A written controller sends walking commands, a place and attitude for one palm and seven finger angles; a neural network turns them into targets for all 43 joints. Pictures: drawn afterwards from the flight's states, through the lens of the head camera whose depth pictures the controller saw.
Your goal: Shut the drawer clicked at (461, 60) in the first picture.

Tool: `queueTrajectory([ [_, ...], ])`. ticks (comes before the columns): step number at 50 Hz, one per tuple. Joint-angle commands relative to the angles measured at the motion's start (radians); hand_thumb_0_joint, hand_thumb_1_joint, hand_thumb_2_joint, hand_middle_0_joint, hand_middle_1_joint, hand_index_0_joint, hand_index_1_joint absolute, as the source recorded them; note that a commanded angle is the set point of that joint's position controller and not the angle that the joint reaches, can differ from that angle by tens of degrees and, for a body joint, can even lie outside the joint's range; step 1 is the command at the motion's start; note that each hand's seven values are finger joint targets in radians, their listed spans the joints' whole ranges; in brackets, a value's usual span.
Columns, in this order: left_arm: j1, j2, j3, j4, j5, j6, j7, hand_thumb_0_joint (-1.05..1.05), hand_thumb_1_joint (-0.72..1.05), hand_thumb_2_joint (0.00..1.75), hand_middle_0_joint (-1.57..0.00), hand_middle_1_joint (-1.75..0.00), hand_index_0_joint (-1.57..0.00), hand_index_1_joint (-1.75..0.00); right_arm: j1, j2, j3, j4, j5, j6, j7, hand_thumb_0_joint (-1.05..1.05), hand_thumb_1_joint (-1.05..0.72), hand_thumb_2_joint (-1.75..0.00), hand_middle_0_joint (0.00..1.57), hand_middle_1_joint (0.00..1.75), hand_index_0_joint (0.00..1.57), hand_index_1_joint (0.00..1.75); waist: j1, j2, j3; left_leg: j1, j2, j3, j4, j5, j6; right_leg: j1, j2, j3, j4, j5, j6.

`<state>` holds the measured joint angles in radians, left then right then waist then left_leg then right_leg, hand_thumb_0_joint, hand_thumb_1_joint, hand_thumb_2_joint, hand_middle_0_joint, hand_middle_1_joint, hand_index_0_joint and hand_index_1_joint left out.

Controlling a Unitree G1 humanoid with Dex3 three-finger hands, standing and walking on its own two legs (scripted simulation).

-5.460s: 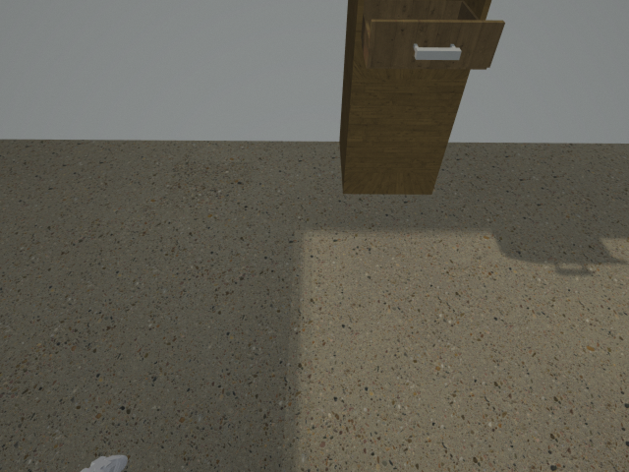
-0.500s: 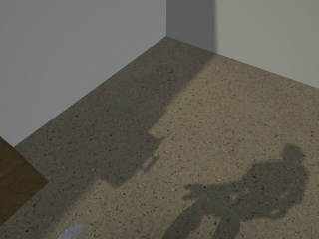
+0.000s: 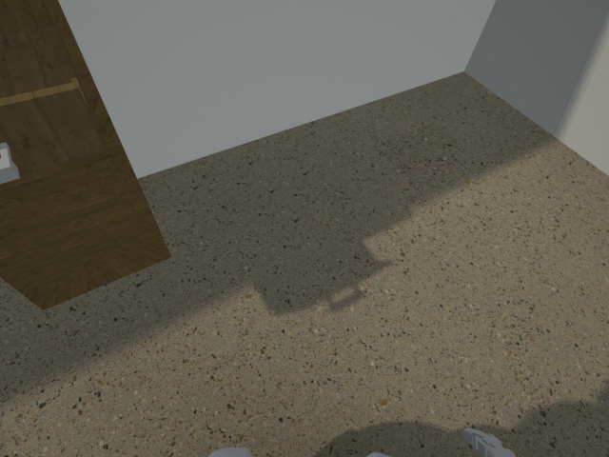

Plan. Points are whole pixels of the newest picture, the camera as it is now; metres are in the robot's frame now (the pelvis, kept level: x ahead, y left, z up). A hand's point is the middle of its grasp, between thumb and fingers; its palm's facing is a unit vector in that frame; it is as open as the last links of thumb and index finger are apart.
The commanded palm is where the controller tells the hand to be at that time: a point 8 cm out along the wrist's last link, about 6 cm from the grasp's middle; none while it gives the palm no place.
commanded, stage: turn to face it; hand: left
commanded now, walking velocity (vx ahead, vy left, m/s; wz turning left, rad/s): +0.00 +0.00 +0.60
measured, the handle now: out of the picture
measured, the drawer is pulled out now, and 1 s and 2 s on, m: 0.21 0.21 0.21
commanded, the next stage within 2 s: take the last steps up to it in 0.94 s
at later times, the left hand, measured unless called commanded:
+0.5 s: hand out of the picture +0.05 +0.18 -0.12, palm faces +0.29 -0.91 -0.29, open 7.4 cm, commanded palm none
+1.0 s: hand out of the picture -0.13 +0.20 -0.16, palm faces +0.54 -0.81 -0.24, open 7.4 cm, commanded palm none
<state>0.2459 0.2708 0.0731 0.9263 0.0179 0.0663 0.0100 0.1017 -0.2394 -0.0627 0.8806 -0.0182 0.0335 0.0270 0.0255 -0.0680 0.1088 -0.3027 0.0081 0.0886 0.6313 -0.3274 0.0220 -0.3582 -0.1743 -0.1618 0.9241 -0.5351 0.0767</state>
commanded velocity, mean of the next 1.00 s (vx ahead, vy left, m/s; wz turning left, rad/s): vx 0.00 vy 0.00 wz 0.44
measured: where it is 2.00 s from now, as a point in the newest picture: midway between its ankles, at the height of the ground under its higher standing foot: outside the picture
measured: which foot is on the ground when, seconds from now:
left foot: down 0.00-0.36, up 0.38-0.76, down 0.78-1.00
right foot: up 0.00-0.34, down 0.36-0.78, up 0.80-1.00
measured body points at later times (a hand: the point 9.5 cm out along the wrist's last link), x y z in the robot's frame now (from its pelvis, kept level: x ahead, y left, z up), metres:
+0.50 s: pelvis +0.00 -0.04 +0.01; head +0.02 -0.07 +0.46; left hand +0.04 +0.23 -0.10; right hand +0.13 -0.28 -0.15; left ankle -0.05 +0.09 -0.64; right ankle +0.04 -0.14 -0.72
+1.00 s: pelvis -0.04 +0.00 +0.02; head -0.03 +0.03 +0.47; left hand -0.15 +0.25 -0.14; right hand +0.16 -0.16 -0.11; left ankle -0.08 +0.08 -0.72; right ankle +0.01 -0.13 -0.66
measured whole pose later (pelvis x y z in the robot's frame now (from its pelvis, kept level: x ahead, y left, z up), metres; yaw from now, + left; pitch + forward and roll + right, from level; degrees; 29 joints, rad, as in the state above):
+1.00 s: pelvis -0.04 +0.00 +0.02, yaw +30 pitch -1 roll -1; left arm 0.25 0.26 0.06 0.99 0.01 0.07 0.01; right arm 0.15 -0.19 -0.03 0.95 -0.02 0.02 -0.01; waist 0.02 -0.03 0.07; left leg -0.21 -0.01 0.05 0.46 -0.23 0.05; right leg -0.43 -0.09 -0.06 1.02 -0.42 0.08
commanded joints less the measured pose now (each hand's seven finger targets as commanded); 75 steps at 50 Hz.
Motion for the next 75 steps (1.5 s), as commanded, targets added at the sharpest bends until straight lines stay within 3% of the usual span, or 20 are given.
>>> queueTrajectory([
  [1,-0.11,0.077,0.022,-0.126,-0.004,-0.039,0.003,0.0,0.9,0.9,-0.2,-0.3,-0.2,-0.3,0.102,-0.214,-0.052,-0.035,-0.001,-0.018,-0.037,0.0,-0.9,-0.9,0.2,0.3,0.2,0.3,-0.077,0.262,-0.161,0.221,0.276,-0.309,-0.234,0.657,0.15,-0.24,0.035,0.149,0.247,0.043,0.016],
  [12,-0.093,0.058,0.013,-0.144,-0.008,-0.042,0.007,0.0,0.9,0.9,-0.2,-0.3,-0.2,-0.3,0.073,-0.208,-0.059,-0.049,-0.006,-0.011,-0.027,0.0,-0.9,-0.9,0.2,0.3,0.2,0.3,-0.057,0.22,-0.158,0.138,0.202,-0.4,-0.242,0.498,0.148,-0.062,0.126,0.142,-0.109,0.095,0.014],
  [16,0.02,0.076,0.017,-0.129,-0.013,-0.06,0.014,0.0,0.9,0.9,-0.2,-0.3,-0.2,-0.3,0.028,-0.191,-0.062,-0.067,0.003,-0.004,-0.024,0.0,-0.9,-0.9,0.2,0.3,0.2,0.3,0.004,0.188,-0.177,-0.021,0.137,-0.413,-0.129,0.407,0.084,0.211,0.139,0.13,-0.46,0.3,-0.002],
  [18,0.054,0.228,0.043,-0.134,0.013,-0.076,0.026,0.0,0.9,0.9,-0.2,-0.3,-0.2,-0.3,0.057,-0.077,-0.044,-0.101,0.011,-0.008,-0.014,0.0,-0.9,-0.9,0.2,0.3,0.2,0.3,0.022,-0.257,-0.182,-0.319,-0.098,-0.135,0.259,-0.234,-0.065,0.387,-0.288,0.53,-0.656,0.456,-0.162],
  [19,0.037,0.219,0.038,-0.145,0.002,-0.072,0.027,0.0,0.9,0.9,-0.2,-0.3,-0.2,-0.3,0.06,-0.14,-0.06,-0.09,-0.002,0.005,-0.016,0.0,-0.9,-0.9,0.2,0.3,0.2,0.3,0.019,-0.192,-0.175,-0.272,-0.04,-0.185,0.446,-0.257,-0.055,0.235,-0.324,0.506,-0.672,0.365,-0.218],
  [24,-0.113,0.101,0.007,-0.169,0.005,-0.075,0.027,0.0,0.9,0.9,-0.2,-0.3,-0.2,-0.3,0.1,-0.097,-0.047,-0.023,-0.006,0.028,0.009,0.0,-0.9,-0.9,0.2,0.3,0.2,0.3,-0.052,-0.093,-0.064,-0.258,0.026,-0.11,0.598,-0.038,-0.089,0.133,-0.145,0.19,-0.633,0.394,-0.173],
  [32,0.026,0.16,0.025,-0.086,0.015,-0.066,0.024,0.0,0.9,0.9,-0.2,-0.3,-0.2,-0.3,-0.003,-0.059,-0.019,-0.036,0.006,0.018,0.005,0.0,-0.9,-0.9,0.2,0.3,0.2,0.3,0.025,-0.129,-0.107,-0.142,0.028,-0.012,0.211,-0.141,-0.089,0.245,-0.196,0.121,-0.565,0.602,-0.208],
  [36,0.02,0.169,0.032,-0.059,0.009,-0.058,0.02,0.0,0.9,0.9,-0.2,-0.3,-0.2,-0.3,0.081,-0.063,-0.011,-0.01,0.008,0.001,-0.008,0.0,-0.9,-0.9,0.2,0.3,0.2,0.3,-0.013,-0.14,-0.16,0.036,0.004,0.029,-0.057,-0.009,-0.065,0.225,-0.173,0.062,-0.446,0.671,-0.155],
  [37,0.009,0.155,0.029,-0.053,0.002,-0.052,0.017,0.0,0.9,0.9,-0.2,-0.3,-0.2,-0.3,0.122,-0.081,-0.015,0.004,0.007,-0.004,-0.007,0.0,-0.9,-0.9,0.2,0.3,0.2,0.3,-0.04,-0.081,-0.167,0.145,0.018,0.016,-0.182,0.106,-0.053,0.154,-0.152,0.026,-0.376,0.587,-0.111],
  [39,0.001,0.039,0.001,-0.108,-0.007,-0.04,0.008,0.0,0.9,0.9,-0.2,-0.3,-0.2,-0.3,0.192,-0.254,-0.049,0.006,-0.003,-0.018,-0.016,0.0,-0.9,-0.9,0.2,0.3,0.2,0.3,-0.08,0.39,-0.175,0.314,0.397,-0.436,-0.307,0.58,0.129,-0.213,0.037,-0.011,-0.019,-0.095,0.008],
  [40,-0.064,0.054,-0.004,-0.108,0.004,-0.028,0.017,0.0,0.9,0.9,-0.2,-0.3,-0.2,-0.3,0.22,-0.249,-0.05,0.031,-0.005,-0.016,-0.028,0.0,-0.9,-0.9,0.2,0.3,0.2,0.3,-0.109,0.34,-0.174,0.231,0.406,-0.419,-0.316,0.538,0.178,-0.181,0.04,0.089,0.103,-0.119,-0.007],
  [46,0.0,0.047,0.001,-0.009,-0.002,-0.028,0.003,0.0,0.9,0.9,-0.2,-0.3,-0.2,-0.3,0.077,-0.144,-0.012,0.014,0.002,-0.029,-0.047,0.0,-0.9,-0.9,0.2,0.3,0.2,0.3,-0.032,0.207,-0.122,0.176,0.229,-0.223,-0.318,0.502,0.129,-0.138,0.067,0.126,0.144,0.127,-0.001],
  [52,-0.027,0.023,-0.009,-0.014,-0.004,-0.028,0.011,0.0,0.9,0.9,-0.2,-0.3,-0.2,-0.3,0.112,-0.137,-0.017,0.039,-0.002,-0.022,-0.048,0.0,-0.9,-0.9,0.2,0.3,0.2,0.3,-0.052,0.201,-0.119,0.2,0.25,-0.289,-0.327,0.433,0.161,-0.09,0.091,0.127,-0.03,0.079,-0.002],
  [58,0.087,-0.024,-0.025,0.039,0.006,-0.063,-0.002,0.0,0.9,0.9,-0.2,-0.3,-0.2,-0.3,0.117,-0.108,-0.014,0.071,-0.006,-0.026,-0.042,0.0,-0.9,-0.9,0.2,0.3,0.2,0.3,-0.008,0.195,-0.094,0.01,0.191,-0.327,-0.337,-0.134,0.12,0.185,0.146,0.073,-0.392,0.168,-0.035],
  [59,0.139,-0.011,-0.024,0.063,0.01,-0.072,-0.002,0.0,0.9,0.9,-0.2,-0.3,-0.2,-0.3,0.116,-0.084,-0.01,0.074,-0.002,-0.027,-0.04,0.0,-0.9,-0.9,0.2,0.3,0.2,0.3,0.013,0.133,-0.073,-0.089,0.137,-0.293,-0.279,-0.231,0.085,0.298,0.134,0.085,-0.503,0.201,-0.042],
  [61,0.235,0.118,0.005,0.074,0.024,-0.083,0.011,0.0,0.9,0.9,-0.2,-0.3,-0.2,-0.3,0.084,0.011,0.008,0.028,0.006,-0.033,-0.029,0.0,-0.9,-0.9,0.2,0.3,0.2,0.3,0.068,-0.257,0.006,-0.394,-0.053,-0.067,0.176,-0.256,-0.01,0.371,-0.225,0.584,-0.815,-0.205,-0.191],
  [62,0.252,0.124,0.011,0.072,0.008,-0.093,0.019,0.0,0.9,0.9,-0.2,-0.3,-0.2,-0.3,0.041,-0.054,-0.007,0.011,-0.008,-0.026,-0.021,0.0,-0.9,-0.9,0.2,0.3,0.2,0.3,0.076,-0.212,0.04,-0.403,0.005,-0.128,0.312,-0.209,-0.005,0.255,-0.287,0.678,-0.885,-0.313,-0.232],
  [65,0.122,0.029,-0.013,0.066,0.006,-0.116,0.015,0.0,0.9,0.9,-0.2,-0.3,-0.2,-0.3,0.11,-0.033,-0.02,0.078,-0.013,-0.023,-0.003,0.0,-0.9,-0.9,0.2,0.3,0.2,0.3,-0.018,-0.04,0.09,-0.358,0.054,-0.118,0.442,0.024,-0.017,0.153,-0.156,0.407,-0.839,-0.079,-0.182],
  [68,0.166,-0.02,-0.027,0.088,0.001,-0.135,0.014,0.0,0.9,0.9,-0.2,-0.3,-0.2,-0.3,0.163,0.01,-0.017,0.112,-0.012,-0.024,-0.001,0.0,-0.9,-0.9,0.2,0.3,0.2,0.3,-0.027,-0.052,0.051,-0.325,0.065,-0.083,0.44,0.132,-0.04,0.192,-0.087,0.234,-0.812,0.187,-0.157],
  [75,0.294,-0.017,-0.024,0.181,0.01,-0.148,0.017,0.0,0.9,0.9,-0.2,-0.3,-0.2,-0.3,0.037,0.04,0.0,0.084,-0.005,-0.045,0.004,0.0,-0.9,-0.9,0.2,0.3,0.2,0.3,0.02,-0.061,0.032,-0.337,0.092,-0.013,0.205,0.099,-0.042,0.314,-0.114,0.193,-0.75,0.458,-0.209],
])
